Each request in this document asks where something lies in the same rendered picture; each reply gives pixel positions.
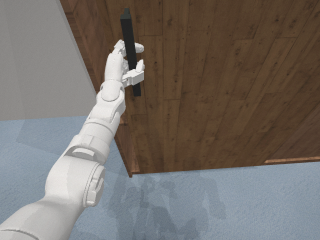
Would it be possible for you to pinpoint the left robot upper arm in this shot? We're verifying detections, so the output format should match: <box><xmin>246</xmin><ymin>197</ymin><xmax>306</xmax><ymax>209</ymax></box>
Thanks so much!
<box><xmin>0</xmin><ymin>155</ymin><xmax>106</xmax><ymax>240</ymax></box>

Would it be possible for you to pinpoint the wardrobe door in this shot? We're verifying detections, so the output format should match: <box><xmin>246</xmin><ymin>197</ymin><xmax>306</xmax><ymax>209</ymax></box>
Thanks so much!
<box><xmin>267</xmin><ymin>105</ymin><xmax>320</xmax><ymax>160</ymax></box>
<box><xmin>96</xmin><ymin>0</ymin><xmax>320</xmax><ymax>174</ymax></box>

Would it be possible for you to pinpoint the handle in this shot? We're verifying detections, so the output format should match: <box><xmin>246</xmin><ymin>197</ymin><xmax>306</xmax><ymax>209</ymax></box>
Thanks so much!
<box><xmin>120</xmin><ymin>8</ymin><xmax>141</xmax><ymax>97</ymax></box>

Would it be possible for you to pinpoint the robot left forearm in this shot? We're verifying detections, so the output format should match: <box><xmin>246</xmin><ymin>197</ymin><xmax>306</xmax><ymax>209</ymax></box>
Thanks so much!
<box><xmin>45</xmin><ymin>80</ymin><xmax>126</xmax><ymax>194</ymax></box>

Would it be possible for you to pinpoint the left robot hand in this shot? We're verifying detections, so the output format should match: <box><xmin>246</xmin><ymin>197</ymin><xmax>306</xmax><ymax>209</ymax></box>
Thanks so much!
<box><xmin>104</xmin><ymin>39</ymin><xmax>145</xmax><ymax>88</ymax></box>

